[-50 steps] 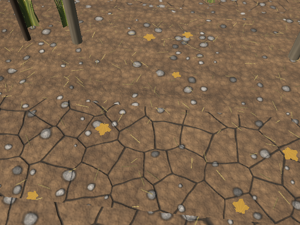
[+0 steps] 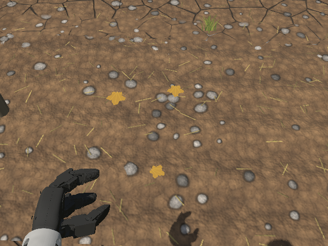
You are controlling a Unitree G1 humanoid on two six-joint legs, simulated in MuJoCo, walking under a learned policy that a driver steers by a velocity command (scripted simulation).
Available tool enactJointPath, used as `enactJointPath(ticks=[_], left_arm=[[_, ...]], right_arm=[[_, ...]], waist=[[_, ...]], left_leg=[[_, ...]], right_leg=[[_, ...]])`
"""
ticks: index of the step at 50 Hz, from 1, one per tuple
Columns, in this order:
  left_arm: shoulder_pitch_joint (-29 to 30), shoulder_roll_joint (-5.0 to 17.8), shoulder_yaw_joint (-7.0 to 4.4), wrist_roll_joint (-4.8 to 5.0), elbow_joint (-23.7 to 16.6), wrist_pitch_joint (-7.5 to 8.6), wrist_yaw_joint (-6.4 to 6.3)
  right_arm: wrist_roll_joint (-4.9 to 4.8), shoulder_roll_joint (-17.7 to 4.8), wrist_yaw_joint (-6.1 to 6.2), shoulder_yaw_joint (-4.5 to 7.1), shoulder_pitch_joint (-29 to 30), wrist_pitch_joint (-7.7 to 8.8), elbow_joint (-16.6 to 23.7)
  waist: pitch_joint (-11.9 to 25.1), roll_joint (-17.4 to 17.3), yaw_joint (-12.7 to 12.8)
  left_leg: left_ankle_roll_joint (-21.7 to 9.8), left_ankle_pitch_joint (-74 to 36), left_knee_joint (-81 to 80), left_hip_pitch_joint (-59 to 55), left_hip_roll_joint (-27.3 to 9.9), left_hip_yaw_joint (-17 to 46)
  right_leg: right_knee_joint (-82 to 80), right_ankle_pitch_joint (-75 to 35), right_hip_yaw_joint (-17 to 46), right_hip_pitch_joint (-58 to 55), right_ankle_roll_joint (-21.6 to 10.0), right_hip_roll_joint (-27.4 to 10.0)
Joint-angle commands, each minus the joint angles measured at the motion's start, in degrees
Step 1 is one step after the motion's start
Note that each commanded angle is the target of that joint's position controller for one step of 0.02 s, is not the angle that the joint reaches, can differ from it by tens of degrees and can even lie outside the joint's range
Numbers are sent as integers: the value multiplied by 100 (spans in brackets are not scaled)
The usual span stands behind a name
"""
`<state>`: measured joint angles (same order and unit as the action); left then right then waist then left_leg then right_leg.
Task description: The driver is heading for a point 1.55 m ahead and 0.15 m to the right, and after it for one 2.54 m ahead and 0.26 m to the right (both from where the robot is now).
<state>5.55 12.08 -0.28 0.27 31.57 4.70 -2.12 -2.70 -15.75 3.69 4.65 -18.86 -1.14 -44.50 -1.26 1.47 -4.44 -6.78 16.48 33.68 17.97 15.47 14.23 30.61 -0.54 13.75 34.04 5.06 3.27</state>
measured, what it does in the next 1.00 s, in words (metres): walks ahead, turning right: right foot, then left foot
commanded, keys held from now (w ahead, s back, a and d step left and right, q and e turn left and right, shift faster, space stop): q+shift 0.04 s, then shift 0.22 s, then e+shift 0.56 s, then shift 0.12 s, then q+shift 0.06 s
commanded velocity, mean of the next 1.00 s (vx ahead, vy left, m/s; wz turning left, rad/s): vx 0.03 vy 0.00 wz -0.20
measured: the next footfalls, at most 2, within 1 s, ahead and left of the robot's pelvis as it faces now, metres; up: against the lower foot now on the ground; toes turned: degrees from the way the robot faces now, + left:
right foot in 0.02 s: +0.21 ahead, -0.13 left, +0.00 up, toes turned +14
left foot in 0.32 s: +0.10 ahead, +0.12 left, +0.00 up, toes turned +6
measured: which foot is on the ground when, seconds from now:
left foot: down 0.00-0.02, up 0.04-0.30, down 0.32-0.76, up 0.78-1.00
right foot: up 0.00-0.00, down 0.02-0.34, up 0.36-0.74, down 0.76-1.00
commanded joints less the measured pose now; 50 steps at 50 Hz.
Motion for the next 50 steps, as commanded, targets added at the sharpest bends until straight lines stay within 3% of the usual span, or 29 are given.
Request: enactJointPath(ticks=[1,2,3,4,5,6,8,11,13,15,16,17,18,19,21,24,26,31,36,37,38,39,40,41,42,43,44,47,50], left_arm=[[-1756,779,-387,-173,234,-14,-25],[-1972,815,-352,-293,135,-130,-88],[-1752,888,-386,-215,126,-171,-80],[-1285,765,-419,-116,-8,-167,-112],[-1105,513,-343,-118,-47,-230,-115],[-958,525,-301,-147,-93,-315,-80],[-722,935,-431,-182,-36,-437,-23],[-965,1122,-549,-80,112,-544,8],[-1087,1120,-556,-3,227,-536,13],[-1420,704,-397,-13,419,-510,63],[-1735,558,-336,-40,544,-463,136],[-1855,455,-305,6,411,-406,239],[-1445,907,-454,115,204,-368,178],[-1358,1297,-593,182,216,-401,107],[-1911,1378,-722,174,499,-556,-68],[-2337,1128,-724,150,552,-696,-128],[-2101,951,-656,119,354,-717,-97],[-1649,670,-471,120,-80,-709,202],[-2015,900,-614,125,-108,-754,323],[-2267,1003,-695,85,-4,-763,264],[-2606,1603,-911,77,42,-730,171],[-2661,2402,-1037,-58,-122,-640,155],[-2745,2129,-969,-199,-171,-506,244],[-2482,1991,-896,-179,-120,-415,254],[-2056,1740,-832,-20,-127,-416,195],[-1676,1467,-735,119,-194,-486,131],[-1450,1343,-661,131,-246,-544,82],[-1411,1315,-606,12,-195,-551,23],[-1204,899,-428,-88,-43,-503,-5]], right_arm=[[89,-160,-13,111,540,-19,818],[186,29,-94,22,66,29,936],[198,-444,-293,11,-650,68,1060],[145,-848,-348,112,-495,-10,884],[160,-977,-308,129,-50,-150,815],[173,-879,-261,106,243,-250,857],[192,-499,-287,-49,418,-254,931],[204,-231,-358,-196,587,-104,901],[234,-372,-385,-166,531,-128,831],[366,-169,-406,-190,458,-173,732],[476,-353,-387,-165,321,-194,778],[678,-964,-347,-66,396,-198,880],[768,-1136,-340,37,584,-176,847],[713,-1104,-304,32,1053,-96,936],[503,-851,-210,-1,1390,23,968],[388,-443,-114,-87,1556,64,920],[342,-392,-53,-64,1445,29,829],[330,-745,-39,147,1204,-74,670],[120,-954,-118,276,1397,-46,616],[109,-806,-155,264,1222,-34,517],[247,-571,-207,225,1076,-20,544],[508,-230,-228,74,1565,33,1042],[427,-535,-235,131,1972,89,1034],[290,-608,-224,148,2044,111,1041],[280,-651,-170,169,1837,109,881],[322,-747,-119,193,1669,76,757],[337,-760,-125,204,1511,42,661],[285,-552,-182,122,1280,2,535],[267,-380,-228,9,1149,-32,406]], waist=[[1533,-179,955],[1968,902,769],[2685,1597,280],[2329,1193,345],[1684,483,482],[1266,166,470],[772,127,289],[1136,542,398],[1207,746,352],[1054,598,239],[982,331,204],[957,-890,358],[704,-1424,188],[210,-1263,288],[59,-1168,414],[265,-796,564],[397,-743,461],[622,-1009,250],[702,-1003,583],[767,-688,672],[735,556,719],[871,2206,627],[1506,1233,1063],[1233,820,889],[992,374,638],[881,248,494],[907,314,369],[1008,365,350],[1002,416,344]], left_leg=[[761,-30,1811,1154,-608,573],[898,2718,3058,2254,-33,-102],[1008,2776,4288,2497,-723,-123],[1103,2184,4766,2549,-1099,-316],[1151,1627,4795,2532,-1207,-505],[1163,1333,4444,2329,-1220,-667],[1113,1070,3152,1398,-1213,-1077],[962,666,1576,434,-1235,-1310],[851,135,704,-24,-1339,-1257],[622,-543,-655,-1280,-1236,-1428],[451,-405,-787,-2034,-1667,-1086],[-104,-186,-1242,-1718,-3126,273],[-697,682,-1876,-268,-3665,822],[-684,895,-1985,51,-3416,615],[-521,-93,-1910,-236,-3211,151],[-509,-1893,-1600,-706,-3153,-608],[-494,-2193,-1476,-1210,-3143,-894],[-525,-2847,-1210,-1470,-3381,-1380],[-31,-2549,-652,-1165,-3556,-1802],[302,-2051,-41,-813,-3301,-2108],[785,-747,1546,424,-2702,-2617],[1240,2274,3272,2499,-1648,-2275],[1154,2410,4134,2754,-1555,-1155],[1001,1879,4234,2858,-1607,-943],[944,1291,3980,2920,-1737,-919],[956,853,3681,2796,-1856,-914],[990,586,3609,2364,-1816,-994],[1102,140,3119,1827,-1676,-1102],[1146,-207,2017,1226,-1925,-1082]], right_leg=[[-786,-1931,451,-3646,-836,-1031],[-211,-4398,1674,-4715,-1817,-2352],[-359,-3696,2929,-4745,-2574,-3502],[-511,-2179,2904,-4148,-2592,-3058],[-524,-1283,1919,-3436,-2164,-2355],[-707,-853,1406,-2728,-1903,-1913],[-978,-1077,520,-1510,-1657,-1348],[-1086,-1497,158,-1566,-1711,-1253],[-1080,-618,194,-1639,-1716,-1351],[-979,903,19,-866,-1287,-979],[-736,2139,-134,-162,-804,-717],[327,2896,-692,165,-371,-134],[1011,3024,-801,-251,-291,-309],[1756,2776,-838,-253,-252,-374],[3111,2661,-827,327,-87,-267],[4221,2380,-874,602,93,-351],[3743,2101,-1009,810,183,-562],[2044,2279,-1455,59,11,-780],[400,1634,-1932,-1243,-570,-516],[-121,1024,-1862,-1912,-771,-327],[-548,-1264,-692,-3007,-1208,-894],[-658,-3160,1891,-3796,-2446,-2296],[-865,-2746,1945,-3943,-2867,-2540],[-862,-2351,1448,-3769,-2575,-2227],[-800,-1964,914,-3561,-2177,-1896],[-760,-1794,608,-3310,-1916,-1736],[-772,-1933,361,-2941,-1817,-1571],[-832,-1857,122,-2706,-1769,-1404],[-897,-1328,-264,-2579,-1650,-1335]])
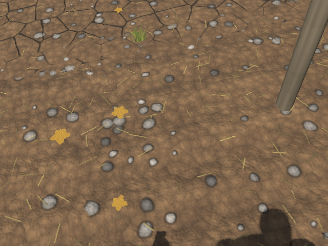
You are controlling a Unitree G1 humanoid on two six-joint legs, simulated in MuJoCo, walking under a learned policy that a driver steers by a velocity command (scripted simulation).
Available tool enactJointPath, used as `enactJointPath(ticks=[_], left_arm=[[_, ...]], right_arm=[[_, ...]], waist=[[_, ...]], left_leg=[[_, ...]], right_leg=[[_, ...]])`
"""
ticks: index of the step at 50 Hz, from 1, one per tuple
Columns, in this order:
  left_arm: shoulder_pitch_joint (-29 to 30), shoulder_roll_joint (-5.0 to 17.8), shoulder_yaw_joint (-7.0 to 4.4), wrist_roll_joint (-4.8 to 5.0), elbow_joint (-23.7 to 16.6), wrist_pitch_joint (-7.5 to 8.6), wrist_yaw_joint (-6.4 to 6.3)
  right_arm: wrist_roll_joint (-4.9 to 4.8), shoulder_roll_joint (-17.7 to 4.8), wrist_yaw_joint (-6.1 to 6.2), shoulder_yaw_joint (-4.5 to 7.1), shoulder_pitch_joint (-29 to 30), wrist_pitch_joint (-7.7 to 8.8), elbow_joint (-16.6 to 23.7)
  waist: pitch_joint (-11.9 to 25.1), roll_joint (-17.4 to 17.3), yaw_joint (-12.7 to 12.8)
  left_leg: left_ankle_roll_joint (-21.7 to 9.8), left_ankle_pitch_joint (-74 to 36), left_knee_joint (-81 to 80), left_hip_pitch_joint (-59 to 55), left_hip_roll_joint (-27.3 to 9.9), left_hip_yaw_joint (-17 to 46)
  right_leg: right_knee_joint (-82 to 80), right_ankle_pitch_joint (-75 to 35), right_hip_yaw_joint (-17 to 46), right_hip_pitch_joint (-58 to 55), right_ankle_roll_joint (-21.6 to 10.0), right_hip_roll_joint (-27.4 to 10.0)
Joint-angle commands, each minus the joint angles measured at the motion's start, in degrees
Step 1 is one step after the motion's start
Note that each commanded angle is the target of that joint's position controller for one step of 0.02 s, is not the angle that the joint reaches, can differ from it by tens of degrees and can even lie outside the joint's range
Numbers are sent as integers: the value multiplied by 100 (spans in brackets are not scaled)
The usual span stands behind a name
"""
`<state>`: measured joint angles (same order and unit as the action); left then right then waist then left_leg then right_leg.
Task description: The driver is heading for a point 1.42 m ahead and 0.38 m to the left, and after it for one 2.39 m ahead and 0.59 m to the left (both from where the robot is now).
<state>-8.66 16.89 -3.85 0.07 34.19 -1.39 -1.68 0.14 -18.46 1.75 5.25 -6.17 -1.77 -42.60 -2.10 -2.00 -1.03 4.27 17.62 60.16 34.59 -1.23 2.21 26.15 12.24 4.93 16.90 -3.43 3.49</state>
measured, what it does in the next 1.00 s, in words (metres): walks ahead, turning left: left foot, then right foot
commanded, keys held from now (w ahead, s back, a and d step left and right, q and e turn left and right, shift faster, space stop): q+shift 0.16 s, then w+q+shift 0.36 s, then w+shift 0.10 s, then w+e+shift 0.38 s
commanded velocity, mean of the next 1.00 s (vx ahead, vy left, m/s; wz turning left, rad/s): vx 0.61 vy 0.00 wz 0.25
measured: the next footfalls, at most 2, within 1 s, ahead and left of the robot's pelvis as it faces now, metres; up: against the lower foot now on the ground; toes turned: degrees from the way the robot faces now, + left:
left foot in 0.40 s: +0.05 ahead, +0.18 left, +0.00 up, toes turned +18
right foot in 0.78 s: +0.53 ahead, +0.22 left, +0.00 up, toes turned +24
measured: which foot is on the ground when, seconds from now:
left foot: up 0.00-0.38, down 0.40-0.80, up 0.82-1.00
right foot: down 0.00-0.40, up 0.42-0.76, down 0.78-1.00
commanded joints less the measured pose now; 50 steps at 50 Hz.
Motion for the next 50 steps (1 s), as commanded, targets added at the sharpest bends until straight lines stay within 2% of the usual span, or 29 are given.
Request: enactJointPath(ticks=[1,2,4,6,8,9,11,13,16,18,19,20,21,22,24,26,30,32,35,37,38,39,40,41,42,44,45,47,50], left_arm=[[270,262,-2,-116,-214,127,-36],[279,238,16,-161,-132,141,-12],[266,488,-47,-219,-2,153,37],[237,786,-153,-168,69,101,26],[188,840,-197,-93,128,39,-23],[-14,868,-234,-71,148,27,-45],[-288,908,-277,19,233,101,-47],[-232,867,-295,77,262,235,-16],[32,842,-333,115,246,356,96],[470,801,-334,156,194,361,164],[710,665,-299,123,130,397,155],[514,466,-182,-448,192,373,183],[1038,-161,-7,-508,-286,436,282],[1240,69,22,-549,-316,534,353],[1021,524,-48,-344,-77,654,480],[792,629,-39,-432,66,539,521],[1153,408,129,-328,-29,397,566],[1540,238,237,-254,-164,408,581],[1501,370,225,-195,-176,400,508],[549,608,119,-172,96,385,400],[-631,784,24,-124,457,374,333],[-1906,916,-77,-89,863,337,245],[-2607,1386,-243,-152,1039,336,162],[-2454,1524,-285,-114,1165,319,217],[-1532,1276,-248,-104,1004,342,304],[-1371,794,-178,-102,1096,420,296],[-1384,582,-100,-122,1248,459,261],[-1366,606,-59,-115,1357,549,223],[-1390,782,-108,-54,1275,654,198]], right_arm=[[-24,-41,-64,-90,-155,30,188],[-36,-62,-76,-94,-141,32,188],[-90,-353,-83,-28,-47,25,295],[-149,-602,-82,46,45,29,456],[-188,-543,-108,46,-16,37,542],[-212,-448,-132,24,-100,34,536],[-271,-354,-217,-10,43,59,636],[-270,-290,-278,-24,107,137,687],[-291,-234,-332,-22,-242,260,529],[-291,-175,-338,13,-1056,295,160],[-248,-301,-309,102,-1843,307,-176],[378,-782,-401,213,-3016,264,-460],[357,-1492,-394,302,-3131,310,-279],[273,-1306,-332,266,-2570,268,-27],[203,-961,-286,172,-2261,284,-7],[91,-785,-264,71,-2015,371,-3],[20,-622,-274,16,-2096,566,-200],[-11,-644,-261,9,-2272,631,-345],[-29,-727,-275,-36,-2219,760,-504],[103,-934,-234,1,-2257,759,-631],[210,-1030,-177,36,-2093,690,-645],[253,-1029,-123,34,-1774,619,-606],[208,-623,-145,-80,-1784,625,-417],[151,-132,-282,-204,-1829,761,-198],[209,-367,-288,-246,-1576,838,-38],[281,-478,-295,-312,-795,934,155],[366,-387,-289,-347,-523,887,320],[462,-248,-292,-447,-528,693,452],[385,-215,-345,-569,378,603,910]], waist=[[1053,827,11],[966,951,53],[623,1043,170],[301,1018,271],[223,877,305],[414,840,406],[284,855,554],[44,880,496],[140,728,232],[311,553,-269],[501,279,-622],[918,-825,-1141],[679,-2314,-1036],[353,-1148,-1001],[-54,80,-572],[-253,-67,-269],[-538,-323,-221],[-582,-466,-377],[-513,-497,-264],[175,-655,231],[699,-718,800],[1151,-476,1488],[1562,558,1564],[1781,2182,959],[1077,1557,643],[356,114,498],[55,-59,293],[-226,281,-38],[-643,257,14]], left_leg=[[36,-413,-1019,-832,-334,104],[19,-412,-1264,-1125,-349,45],[-52,-122,-1454,-1275,-267,-85],[-141,433,-1387,-877,-176,-149],[-207,833,-1238,-470,-191,-142],[-268,892,-1119,-257,-215,-221],[-517,1050,-984,205,-367,-201],[-774,1185,-1201,427,-456,-195],[-1017,978,-1917,-399,-408,-471],[-1094,250,-2769,-1844,-59,-1015],[-1140,29,-2947,-2950,255,-1205],[-1425,1456,-3597,-4739,-203,333],[-2156,2016,-4657,-5339,-1632,3950],[-2465,2210,-5085,-5307,-1832,4333],[-2229,1468,-4846,-4541,-1459,3112],[-1975,855,-5108,-3744,-937,2407],[-1855,-911,-5382,-3078,-413,1415],[-1772,-1810,-5640,-3028,-502,1181],[-1498,-3705,-5688,-3447,-741,690],[-1313,-6676,-4457,-3963,-863,284],[-1253,-7539,-3211,-3859,-903,102],[-1149,-7394,-1541,-3251,-813,-156],[-1000,-5147,979,-1795,-229,-316],[-775,92,2658,-78,978,9],[-905,78,2889,801,662,513],[-904,-249,2112,599,83,583],[-803,-153,1608,331,-79,564],[-568,207,979,211,-247,474],[-237,-346,-476,81,-432,96]], right_leg=[[-519,-2345,500,-661,-774,-1336],[-584,-2127,432,-493,-779,-1350],[-672,-1646,502,-294,-860,-1476],[-620,-1581,738,-510,-993,-1734],[-461,-2128,951,-964,-1103,-2016],[-629,-1320,1066,-1307,-1141,-2155],[-1178,1575,1549,-1540,-1080,-2357],[-1449,2293,1598,-1664,-892,-2379],[-1499,1744,787,-1426,-650,-2145],[-955,1598,-143,-661,-401,-1730],[-80,1126,-704,-7,-214,-1368],[2733,728,-1702,1452,57,-801],[4252,2312,-1046,3939,319,280],[4711,1909,-199,4697,301,-209],[4251,938,-192,4184,318,-688],[3570,544,-331,3354,496,-729],[2320,-389,-838,2673,599,-519],[1533,-899,-1038,2147,444,-438],[889,-1093,-1311,1341,-111,-294],[1059,-521,-1462,340,-362,184],[1227,-60,-1507,-668,-457,429],[1084,210,-1337,-1903,-577,331],[811,2088,376,-3094,-984,-573],[-794,3508,4213,-3509,-1591,-1704],[-1339,3518,5042,-3116,-1808,-1827],[-1345,2278,3729,-1770,-1673,-1595],[-1407,1744,3181,-1062,-1508,-1296],[-1520,1248,2638,-368,-1541,-1004],[-2068,820,2141,563,-1559,-793]])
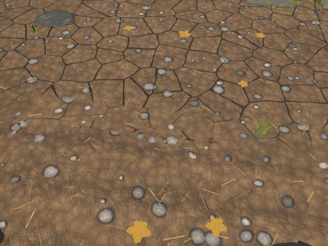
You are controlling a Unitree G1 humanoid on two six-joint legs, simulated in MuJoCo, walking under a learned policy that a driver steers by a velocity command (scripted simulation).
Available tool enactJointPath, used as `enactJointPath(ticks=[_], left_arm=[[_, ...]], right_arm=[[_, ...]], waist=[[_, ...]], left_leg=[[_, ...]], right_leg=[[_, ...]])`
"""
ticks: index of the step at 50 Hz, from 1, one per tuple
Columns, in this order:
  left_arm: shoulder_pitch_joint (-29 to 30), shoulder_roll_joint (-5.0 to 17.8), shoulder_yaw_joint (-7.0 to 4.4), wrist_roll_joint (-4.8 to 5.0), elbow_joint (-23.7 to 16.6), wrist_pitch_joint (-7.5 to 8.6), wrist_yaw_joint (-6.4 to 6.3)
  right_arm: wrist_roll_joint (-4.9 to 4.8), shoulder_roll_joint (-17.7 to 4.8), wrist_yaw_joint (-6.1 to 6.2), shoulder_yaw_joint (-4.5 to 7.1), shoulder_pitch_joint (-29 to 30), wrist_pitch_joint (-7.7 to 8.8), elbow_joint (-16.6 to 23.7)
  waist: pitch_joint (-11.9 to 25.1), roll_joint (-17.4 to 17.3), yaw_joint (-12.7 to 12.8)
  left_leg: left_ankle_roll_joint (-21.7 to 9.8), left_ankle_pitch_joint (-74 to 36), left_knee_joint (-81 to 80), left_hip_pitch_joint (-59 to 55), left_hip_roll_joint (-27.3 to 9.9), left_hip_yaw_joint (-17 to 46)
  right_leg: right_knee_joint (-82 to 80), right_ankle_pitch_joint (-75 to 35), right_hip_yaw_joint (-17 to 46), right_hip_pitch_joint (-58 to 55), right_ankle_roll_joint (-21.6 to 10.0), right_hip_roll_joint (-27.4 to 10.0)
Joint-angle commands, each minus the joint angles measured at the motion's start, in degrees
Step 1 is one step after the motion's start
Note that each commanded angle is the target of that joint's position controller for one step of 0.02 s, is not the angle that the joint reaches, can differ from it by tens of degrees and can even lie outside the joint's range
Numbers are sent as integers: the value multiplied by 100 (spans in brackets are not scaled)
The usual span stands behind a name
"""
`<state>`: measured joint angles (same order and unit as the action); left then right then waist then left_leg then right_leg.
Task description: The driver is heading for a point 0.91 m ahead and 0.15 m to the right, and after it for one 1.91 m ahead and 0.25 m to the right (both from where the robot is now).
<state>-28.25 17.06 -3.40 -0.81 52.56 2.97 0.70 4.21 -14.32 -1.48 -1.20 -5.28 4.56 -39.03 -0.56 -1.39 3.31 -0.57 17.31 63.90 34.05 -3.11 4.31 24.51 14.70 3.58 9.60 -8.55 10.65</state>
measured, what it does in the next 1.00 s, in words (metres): walks ahead, turning right: left foot, then right foot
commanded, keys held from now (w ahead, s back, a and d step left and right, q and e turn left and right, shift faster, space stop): w+e+shift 0.48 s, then w+shift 0.16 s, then w+q+shift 0.36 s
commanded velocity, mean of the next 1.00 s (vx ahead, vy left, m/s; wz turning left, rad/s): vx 0.99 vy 0.00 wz -0.43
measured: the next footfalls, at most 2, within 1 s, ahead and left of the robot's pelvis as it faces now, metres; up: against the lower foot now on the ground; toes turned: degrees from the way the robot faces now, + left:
left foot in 0.20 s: +0.42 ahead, +0.17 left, +0.00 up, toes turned -13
right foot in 0.64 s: +0.73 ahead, -0.18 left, +0.00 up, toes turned -35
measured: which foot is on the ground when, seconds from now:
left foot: up 0.00-0.18, down 0.20-0.64, up 0.66-1.00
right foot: down 0.00-0.22, up 0.24-0.62, down 0.64-1.00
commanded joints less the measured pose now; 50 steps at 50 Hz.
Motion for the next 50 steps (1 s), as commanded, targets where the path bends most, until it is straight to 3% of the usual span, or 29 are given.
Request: enactJointPath(ticks=[1,3,6,8,9,10,11,12,13,14,15,16,19,25,27,29,30,31,32,33,34,35,36,38,39,41,45,48,50], left_arm=[[620,794,-184,36,-609,232,-36],[602,926,-266,100,-644,266,12],[267,1082,-341,177,-570,252,29],[149,1207,-373,135,-526,201,-32],[191,1358,-402,94,-514,189,-20],[416,1354,-403,72,-562,222,14],[598,675,-226,39,-757,297,-2],[160,120,-47,328,-1171,277,-2],[507,522,-54,164,-1029,156,-65],[987,655,-91,50,-1022,91,-16],[1249,593,-90,7,-1042,40,62],[1505,495,-82,-79,-1147,-26,152],[1883,142,36,-103,-1475,-269,311],[3054,206,235,-106,-2130,-287,528],[3254,133,307,-126,-2130,-239,551],[2753,357,250,-161,-1866,-192,460],[2066,543,173,-172,-1622,-153,388],[925,779,48,-180,-1237,-139,297],[-28,1070,-121,-210,-896,-153,172],[325,1598,-286,-134,-918,-213,39],[626,1905,-325,-195,-1269,-232,3],[549,1494,-317,-149,-1221,-204,-57],[675,1216,-242,-144,-971,-114,-109],[1129,708,-91,-217,-857,140,-119],[1141,580,-34,-170,-821,232,-111],[1021,372,20,-48,-637,399,-41],[895,294,67,-15,-500,549,36],[673,397,118,46,-389,614,-43],[574,646,93,33,-364,597,-174]], right_arm=[[-82,-563,-72,23,625,-15,682],[-196,-424,-134,-36,981,-5,796],[-233,-616,-68,46,1055,1,826],[-215,-857,30,169,656,34,722],[-220,-1051,110,279,-66,66,531],[-194,-1301,225,411,-1119,98,313],[-47,-1780,364,598,-2483,107,148],[44,-2158,319,675,-2117,56,164],[-16,-1656,281,667,-1519,0,229],[-55,-1096,258,539,-1193,-9,266],[-39,-868,234,485,-1170,-8,134],[-53,-792,245,453,-1288,14,-29],[-249,-504,152,382,-1598,162,-458],[-250,-750,160,410,-1477,316,-705],[-231,-971,181,423,-1881,317,-868],[-237,-1376,245,491,-2054,220,-917],[-227,-1568,271,525,-2007,120,-910],[-204,-1667,297,533,-1818,36,-850],[-205,-1661,282,534,-1667,-16,-807],[-169,-917,211,411,-1880,18,-639],[-506,-886,201,339,-2491,58,-249],[-494,-1186,233,395,-1622,110,-238],[-528,-986,207,349,-1569,116,-261],[-337,-700,119,292,-1593,-66,-525],[-302,-587,44,276,-1944,-205,-632],[-293,-499,-48,301,-1619,-346,-618],[-400,-306,-160,235,-410,-280,-228],[-409,-232,-273,165,123,-208,-68],[-377,-394,-305,194,34,-203,-122]], waist=[[-862,223,-350],[-733,262,-144],[-406,286,54],[28,291,-105],[557,203,-484],[1095,205,-1070],[1952,-462,-1525],[2600,-2352,-885],[1699,-1461,-810],[1009,-694,-854],[521,-220,-790],[284,-230,-714],[-69,-447,-467],[-751,-58,-214],[-790,-40,-263],[-361,-359,70],[39,-476,442],[549,-577,975],[888,-422,1393],[1109,1278,621],[2415,1458,250],[1820,228,563],[619,41,209],[-157,-582,-313],[-164,-172,-520],[-514,20,-572],[-773,217,-360],[-695,190,-250],[-397,430,-379]], left_leg=[[319,-901,-1539,-264,-210,-219],[356,-2046,-2518,-1236,-25,-408],[279,-2348,-3145,-1510,151,-418],[191,-1538,-3469,-1988,389,-430],[119,-1049,-3532,-2831,524,-513],[4,-711,-3347,-4192,151,-267],[-176,1486,-3412,-5516,-1252,1120],[-682,2940,-4805,-6129,-2635,4412],[-740,3320,-4972,-5364,-2361,4239],[-661,2462,-4823,-4689,-2058,3066],[-592,1210,-4869,-4037,-1814,2183],[-501,490,-4937,-3674,-1574,1514],[-311,-1003,-5098,-3349,-1424,334],[-136,-2860,-5847,-2689,-909,-1614],[-120,-4891,-5799,-2775,-927,-1848],[-163,-7252,-4999,-3390,-1101,-1859],[-224,-7838,-4013,-3470,-1190,-1838],[-319,-7896,-2651,-3219,-1254,-1760],[-329,-6629,-790,-2411,-983,-1827],[-178,513,1729,-697,39,-1680],[-193,1159,3160,788,394,-411],[-255,435,3027,1134,177,15],[-287,174,2496,1144,-34,-65],[-322,-17,1621,385,-393,148],[-267,-90,1355,-11,-461,184],[-223,-288,838,196,-586,182],[-360,-1859,-762,444,-331,-501],[-566,-2817,-2018,-83,-26,-1156],[-708,-2921,-2449,-466,380,-1470]], right_leg=[[-2007,353,2043,1595,-909,-1330],[-2108,-389,1798,1851,-613,-1184],[-1602,-1888,1881,733,-363,-1346],[-555,-3429,1870,-46,-150,-1376],[528,-4096,1705,-137,-17,-1231],[1943,-3696,1597,564,107,-997],[3904,-1397,1145,1464,90,-691],[5368,1300,489,2939,240,-266],[5746,732,298,3584,173,-871],[5520,296,172,3651,183,-1127],[5285,123,128,3501,227,-1304],[5137,117,129,3432,244,-1436],[5065,50,1,3707,284,-1655],[2890,-1410,-785,3091,158,-1479],[2101,-1507,-1234,2216,-59,-1070],[1847,-1114,-1338,1407,-233,-584],[1764,-767,-1249,626,-334,-388],[1559,-499,-989,-557,-496,-332],[979,-328,-629,-1891,-600,-462],[1029,-322,1122,-3013,-502,-1787],[-5,35,4090,-4081,-1437,-3245],[-520,347,3693,-3422,-1256,-3010],[-759,73,2893,-2184,-1089,-2912],[-1093,-326,1736,-509,-633,-2394],[-1324,-410,1425,-12,-560,-2422],[-1667,-782,739,271,-295,-2203],[-1992,-2941,-923,150,339,-1524],[-2151,-4407,-1440,-275,583,-1610],[-1674,-6416,-1638,-1051,783,-1770]])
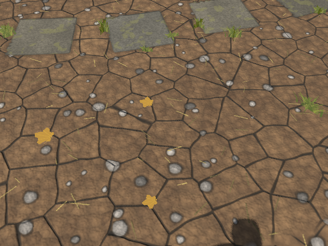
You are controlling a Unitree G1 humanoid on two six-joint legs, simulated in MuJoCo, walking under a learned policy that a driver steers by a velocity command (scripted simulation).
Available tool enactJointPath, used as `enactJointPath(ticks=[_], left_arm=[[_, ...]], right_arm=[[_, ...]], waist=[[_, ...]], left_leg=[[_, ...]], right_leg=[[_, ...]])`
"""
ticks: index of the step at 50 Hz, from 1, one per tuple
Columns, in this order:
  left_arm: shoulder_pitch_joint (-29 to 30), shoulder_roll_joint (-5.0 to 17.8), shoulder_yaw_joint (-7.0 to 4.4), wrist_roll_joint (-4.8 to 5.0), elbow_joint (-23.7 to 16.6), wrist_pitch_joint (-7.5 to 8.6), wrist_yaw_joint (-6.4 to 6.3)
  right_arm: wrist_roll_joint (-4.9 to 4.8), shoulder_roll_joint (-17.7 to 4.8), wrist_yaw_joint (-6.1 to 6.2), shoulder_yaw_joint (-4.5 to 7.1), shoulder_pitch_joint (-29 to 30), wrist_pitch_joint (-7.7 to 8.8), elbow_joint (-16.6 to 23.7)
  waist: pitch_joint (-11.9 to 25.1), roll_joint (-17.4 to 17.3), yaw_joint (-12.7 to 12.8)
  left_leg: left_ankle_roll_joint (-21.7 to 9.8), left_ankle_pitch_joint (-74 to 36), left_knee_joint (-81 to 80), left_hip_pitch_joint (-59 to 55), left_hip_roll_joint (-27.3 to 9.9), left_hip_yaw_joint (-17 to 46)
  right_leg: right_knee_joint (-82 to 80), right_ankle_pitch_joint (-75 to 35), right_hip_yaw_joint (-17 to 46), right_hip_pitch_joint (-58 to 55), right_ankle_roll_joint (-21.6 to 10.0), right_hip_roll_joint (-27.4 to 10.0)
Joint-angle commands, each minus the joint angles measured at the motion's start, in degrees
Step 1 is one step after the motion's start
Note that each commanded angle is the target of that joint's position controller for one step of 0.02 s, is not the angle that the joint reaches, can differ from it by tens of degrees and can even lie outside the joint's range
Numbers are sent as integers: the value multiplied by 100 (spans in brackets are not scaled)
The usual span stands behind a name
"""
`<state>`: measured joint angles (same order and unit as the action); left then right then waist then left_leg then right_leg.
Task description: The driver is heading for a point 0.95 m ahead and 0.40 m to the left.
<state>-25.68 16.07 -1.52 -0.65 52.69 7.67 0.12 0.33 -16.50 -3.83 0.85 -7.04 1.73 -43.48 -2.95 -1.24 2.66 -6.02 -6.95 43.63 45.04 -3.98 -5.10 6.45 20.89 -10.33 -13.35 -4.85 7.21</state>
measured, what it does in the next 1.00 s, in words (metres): walks ahead, turning left: left foot, then right foot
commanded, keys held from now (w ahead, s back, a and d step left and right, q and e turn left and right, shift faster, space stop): w+q+shift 0.92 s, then shift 0.08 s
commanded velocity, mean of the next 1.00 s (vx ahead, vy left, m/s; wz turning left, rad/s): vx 0.99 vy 0.00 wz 0.90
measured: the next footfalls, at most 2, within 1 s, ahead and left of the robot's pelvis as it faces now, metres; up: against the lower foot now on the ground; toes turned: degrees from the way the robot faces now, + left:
left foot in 0.10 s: +0.30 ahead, +0.05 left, +0.00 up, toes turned +9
right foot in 0.52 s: +0.75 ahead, -0.01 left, +0.00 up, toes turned +31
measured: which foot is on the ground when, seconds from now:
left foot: up 0.00-0.08, down 0.10-0.50, up 0.52-0.96, down 0.98-1.00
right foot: down 0.00-0.10, up 0.12-0.50, down 0.52-0.96, up 0.98-1.00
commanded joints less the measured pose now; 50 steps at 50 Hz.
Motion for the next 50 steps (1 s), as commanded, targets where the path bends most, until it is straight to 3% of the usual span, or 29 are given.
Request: enactJointPath(ticks=[1,3,4,5,6,7,8,9,11,13,16,21,23,24,25,26,27,28,29,30,34,38,41,43,45,47,48,49,50], left_arm=[[363,918,-135,-19,-410,60,-208],[687,1219,-232,-130,-546,-163,-350],[1096,1331,-277,-201,-690,-271,-363],[1399,1280,-308,-190,-704,-336,-274],[1493,145,5,-332,-1047,-175,-142],[916,182,93,-100,-1625,-48,-82],[1256,515,132,-204,-1635,88,-55],[1428,682,102,-197,-1599,113,-21],[1460,592,155,-390,-1610,-107,-25],[1617,484,220,-419,-1737,-358,14],[2633,330,313,-263,-2175,-381,104],[3257,356,313,-96,-2455,-312,94],[2798,602,208,-100,-2343,-275,28],[2091,903,72,-71,-2151,-252,-42],[922,1140,-61,-54,-1880,-225,-127],[-426,1526,-244,-176,-1649,-205,-260],[-361,1922,-331,-459,-1643,-212,-258],[218,1743,-401,-325,-1692,-291,-217],[764,1109,-282,-263,-1762,-315,-198],[901,790,-208,-238,-1655,-329,-163],[366,358,-102,-89,-977,-166,-62],[664,489,-131,-88,-855,-5,14],[413,685,-171,-98,-667,22,-10],[118,866,-203,-107,-573,-9,-52],[-78,1196,-278,-96,-585,-129,-153],[214,1462,-351,-111,-706,-324,-229],[397,1379,-331,-91,-804,-359,-189],[370,907,-281,-117,-901,-352,-98],[-305,711,-156,133,-1506,-334,-126]], right_arm=[[33,-327,-66,30,-39,53,241],[59,-767,-6,205,-1429,-16,-139],[78,-1050,68,362,-2707,-42,-504],[7,-1275,182,531,-3379,-55,-694],[-30,-1481,251,569,-2859,-118,-745],[83,-1837,279,641,-2375,-142,-446],[96,-1379,325,608,-2061,-148,-227],[97,-1028,350,527,-1809,-131,-266],[51,-964,387,471,-1527,23,-238],[4,-926,356,429,-1430,188,-216],[-34,-1016,338,501,-1557,290,-189],[-68,-1176,307,638,-1977,245,-216],[-45,-1299,359,679,-1771,244,-137],[5,-1477,351,712,-1656,255,-104],[30,-1614,323,733,-1289,289,-27],[48,-1115,320,596,-1071,375,132],[-207,-64,340,325,-1750,371,402],[-125,-485,363,261,-1644,280,477],[29,-833,351,330,-1032,188,407],[109,-870,272,347,-769,133,427],[190,-306,0,191,-275,-149,801],[167,-326,-92,87,410,-216,1276],[161,-349,-208,26,1040,-206,1440],[149,-315,-241,1,1250,-173,1417],[149,-447,-176,52,890,-145,1271],[199,-762,-56,220,-759,-85,759],[237,-929,78,360,-1877,-18,327],[76,-1251,256,530,-1561,-64,240],[270,-2004,266,670,-1321,-131,600]], waist=[[85,613,-490],[780,851,-1289],[1190,801,-1913],[1157,152,-2267],[624,-1353,-1360],[1825,-1476,-818],[1329,-225,-882],[486,552,-569],[-103,872,-114],[-360,714,47],[-485,317,-316],[-5,-175,-878],[350,-213,-620],[862,-188,-255],[1420,-164,482],[2165,260,1025],[2799,2046,332],[2634,2068,186],[1567,1152,223],[996,544,162],[224,650,-155],[-149,646,-423],[-529,351,-311],[-514,302,-248],[-75,648,-522],[698,768,-1371],[1091,523,-1761],[1000,-770,-1228],[2387,-1242,-700]], left_leg=[[-223,-199,-492,-1827,684,-620],[-408,666,-392,-3207,1087,-623],[-687,1152,-485,-4397,1020,-220],[-1051,1405,-1069,-5190,726,316],[-1272,138,-284,-5888,124,1563],[-2445,2034,-1734,-6972,-888,4441],[-2177,3605,-2961,-6314,-1083,5227],[-1843,3794,-3244,-5160,-956,4819],[-1537,2821,-3298,-3589,-395,3858],[-1430,2360,-3508,-2380,69,3146],[-1192,1261,-3615,-1965,506,2587],[-725,-626,-3024,-3479,386,2730],[-473,-1588,-2344,-3815,364,2820],[-335,-2259,-1471,-3944,386,2790],[-218,-2146,-164,-3515,542,2678],[-185,-719,1640,-2653,780,2327],[-33,3894,3364,-861,1378,1669],[-116,3317,3912,-78,933,1336],[-98,2646,3769,107,568,1146],[-47,2336,3484,-10,357,1036],[58,2217,3228,47,-125,960],[115,1174,2432,38,-176,673],[-57,594,959,-434,-4,16],[-291,617,279,-987,373,-515],[-474,1049,49,-1627,790,-748],[-726,1480,-228,-3465,1106,-437],[-892,958,-1024,-4991,1048,62],[-864,-6,-1101,-6152,217,1247],[-2329,-2726,-1145,-7825,-1706,4256]], right_leg=[[626,-7988,-288,868,497,-1537],[2590,-9211,-248,816,562,-1758],[4328,-8882,-118,1426,513,-1826],[7003,-5375,-238,2378,458,-1102],[9074,748,261,4909,491,-218],[9678,957,1461,6369,579,-208],[8935,315,1767,6588,409,-575],[8175,-147,1727,6338,401,-869],[7313,-112,1631,5613,603,-1185],[6289,-148,1392,4986,800,-1398],[4473,-1559,1072,4487,900,-1385],[2693,-2667,1031,4077,697,-905],[2215,-2272,1119,3188,608,-661],[2303,-1707,1148,2381,536,-534],[2360,-1330,1193,1115,464,-706],[2506,378,2091,-317,300,-1688],[1563,1900,5083,-1570,-152,-3505],[821,3064,6404,-1090,-422,-3510],[789,2840,5230,-147,-317,-3097],[875,1628,4164,568,-231,-2822],[563,-639,2111,1595,75,-2359],[119,-2148,633,2148,188,-2138],[-143,-3060,-206,2085,335,-1889],[157,-5219,-584,1654,481,-1823],[1109,-7690,-629,1037,560,-1992],[3342,-8475,-435,1358,452,-2245],[5089,-7132,-405,2201,427,-2111],[7261,-277,-340,3941,585,-933],[9490,1247,610,5678,811,-561]])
